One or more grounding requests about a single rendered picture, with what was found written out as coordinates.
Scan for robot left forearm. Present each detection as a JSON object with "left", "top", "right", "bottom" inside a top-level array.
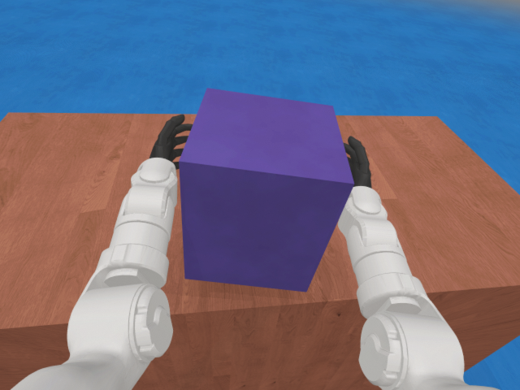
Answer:
[{"left": 67, "top": 158, "right": 177, "bottom": 352}]

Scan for left robot upper arm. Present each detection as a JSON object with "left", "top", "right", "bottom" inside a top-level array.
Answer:
[{"left": 11, "top": 283, "right": 173, "bottom": 390}]

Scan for right robot hand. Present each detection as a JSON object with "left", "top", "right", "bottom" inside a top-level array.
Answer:
[{"left": 343, "top": 136, "right": 372, "bottom": 189}]

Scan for robot right forearm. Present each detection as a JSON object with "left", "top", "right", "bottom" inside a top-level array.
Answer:
[{"left": 338, "top": 186, "right": 464, "bottom": 374}]

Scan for carton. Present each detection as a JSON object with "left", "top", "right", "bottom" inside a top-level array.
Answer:
[{"left": 179, "top": 88, "right": 354, "bottom": 292}]

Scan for left robot hand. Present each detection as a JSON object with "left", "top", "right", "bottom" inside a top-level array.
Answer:
[{"left": 149, "top": 115, "right": 193, "bottom": 170}]

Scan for right robot upper arm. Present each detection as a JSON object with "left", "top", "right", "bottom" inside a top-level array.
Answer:
[{"left": 359, "top": 310, "right": 500, "bottom": 390}]

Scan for pedestal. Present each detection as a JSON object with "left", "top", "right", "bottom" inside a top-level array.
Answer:
[{"left": 0, "top": 112, "right": 520, "bottom": 390}]

